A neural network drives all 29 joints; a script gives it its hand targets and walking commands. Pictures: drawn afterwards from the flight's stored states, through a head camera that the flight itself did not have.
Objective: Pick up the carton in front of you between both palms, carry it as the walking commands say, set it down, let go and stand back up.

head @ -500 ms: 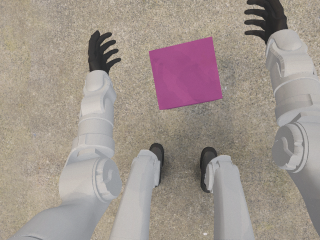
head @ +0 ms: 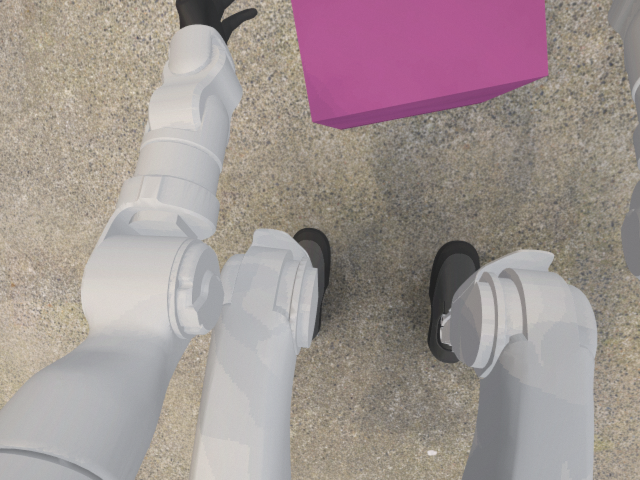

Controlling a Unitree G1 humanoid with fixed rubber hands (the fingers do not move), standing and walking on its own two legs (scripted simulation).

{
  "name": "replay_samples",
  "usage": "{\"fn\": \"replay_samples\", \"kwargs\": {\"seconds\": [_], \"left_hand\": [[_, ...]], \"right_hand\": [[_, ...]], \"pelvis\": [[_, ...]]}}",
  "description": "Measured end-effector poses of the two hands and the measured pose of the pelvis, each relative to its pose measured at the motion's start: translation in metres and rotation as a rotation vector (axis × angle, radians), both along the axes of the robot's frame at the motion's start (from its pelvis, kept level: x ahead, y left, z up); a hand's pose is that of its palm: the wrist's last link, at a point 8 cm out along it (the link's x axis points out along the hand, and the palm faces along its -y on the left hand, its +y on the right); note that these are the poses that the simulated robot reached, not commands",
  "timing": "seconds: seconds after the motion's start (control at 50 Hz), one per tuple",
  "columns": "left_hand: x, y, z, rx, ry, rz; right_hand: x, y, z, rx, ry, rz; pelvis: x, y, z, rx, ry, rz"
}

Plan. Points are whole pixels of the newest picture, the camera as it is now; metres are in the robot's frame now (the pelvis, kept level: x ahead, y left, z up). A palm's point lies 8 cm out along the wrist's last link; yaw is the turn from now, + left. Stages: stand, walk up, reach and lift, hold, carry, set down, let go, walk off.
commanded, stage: reach and lift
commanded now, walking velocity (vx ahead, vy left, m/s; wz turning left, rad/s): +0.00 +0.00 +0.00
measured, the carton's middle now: (403, 22) +0.55 -0.02 -0.28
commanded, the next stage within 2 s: none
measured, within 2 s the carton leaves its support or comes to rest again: leaves its support in 0.92 s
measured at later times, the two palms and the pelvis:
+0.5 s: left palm (224, 35) +0.52 +0.17 -0.20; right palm out of the picture +0.57 -0.18 -0.21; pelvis +0.01 +0.00 -0.03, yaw +0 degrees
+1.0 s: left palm (238, 4) +0.55 +0.14 -0.18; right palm out of the picture +0.57 -0.16 -0.20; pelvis +0.01 -0.01 -0.04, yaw +0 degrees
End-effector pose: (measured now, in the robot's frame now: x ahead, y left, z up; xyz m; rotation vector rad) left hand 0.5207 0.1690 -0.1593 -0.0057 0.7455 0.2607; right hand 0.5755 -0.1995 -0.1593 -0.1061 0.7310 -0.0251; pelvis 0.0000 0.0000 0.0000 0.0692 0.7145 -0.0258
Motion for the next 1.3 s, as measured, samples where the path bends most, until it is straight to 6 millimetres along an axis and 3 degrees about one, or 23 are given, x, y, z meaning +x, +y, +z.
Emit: {"fn": "replay_samples", "kwargs": {"seconds": [0.12,0.24,0.56,0.7,0.9,1.0,1.06,1.12,1.3], "left_hand": [[0.001,-0.002,-0.039,0.012,0.034,-0.021],[0.011,0.004,-0.049,0.024,0.02,-0.017],[0.004,-0.004,-0.041,-0.001,0.008,-0.026],[0.013,-0.03,-0.038,-0.033,-0.002,-0.066],[0.023,-0.029,-0.034,-0.032,0.022,-0.041],[0.027,-0.026,-0.022,-0.033,0.0,-0.023],[0.024,-0.027,-0.008,-0.032,-0.035,-0.006],[0.017,-0.031,0.01,-0.043,-0.068,0.02],[-0.008,-0.046,0.091,-0.082,-0.092,-0.004]], "right_hand": [[-0.001,0.004,-0.042,0.008,0.021,-0.001],[-0.001,0.007,-0.064,0.004,0.0,0.018],[-0.003,0.022,-0.047,0.009,-0.002,0.032],[-0.002,0.036,-0.045,0.021,-0.005,0.054],[0.003,0.035,-0.044,0.009,0.032,0.071],[-0.004,0.039,-0.044,0.023,0.023,0.068],[-0.01,0.044,-0.035,0.035,0.007,0.063],[-0.017,0.042,-0.013,0.042,-0.019,0.034],[-0.044,0.025,0.089,0.062,-0.036,-0.047]], "pelvis": [[-0.002,-0.001,-0.021,-0.001,-0.044,0.004],[0.004,-0.002,-0.033,0.002,-0.08,0.007],[0.007,-0.001,-0.031,-0.002,-0.056,0.009],[0.002,-0.001,-0.029,-0.005,-0.068,0.011],[0.006,-0.004,-0.038,0.001,-0.053,0.005],[0.01,-0.007,-0.042,-0.001,-0.038,0.002],[0.012,-0.005,-0.041,-0.004,-0.028,-0.003],[0.012,-0.002,-0.035,-0.013,-0.021,-0.011],[0.006,0.006,0.006,-0.023,0.007,-0.043]]}}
